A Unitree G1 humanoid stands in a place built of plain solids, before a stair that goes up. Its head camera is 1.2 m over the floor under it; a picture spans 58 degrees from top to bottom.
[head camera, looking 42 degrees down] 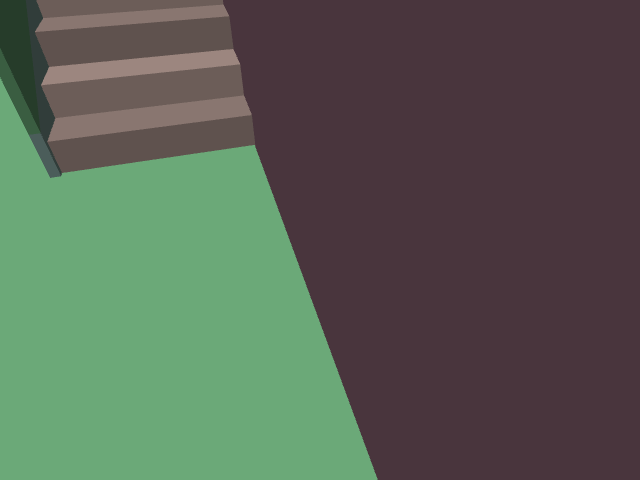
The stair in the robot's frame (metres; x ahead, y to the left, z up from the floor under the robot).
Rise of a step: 0.17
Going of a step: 0.25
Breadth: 0.98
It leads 17 degrees to the left of straight ahead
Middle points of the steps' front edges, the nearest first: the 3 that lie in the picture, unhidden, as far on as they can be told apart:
1.97 0.82 0.18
2.21 0.90 0.35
2.46 0.97 0.52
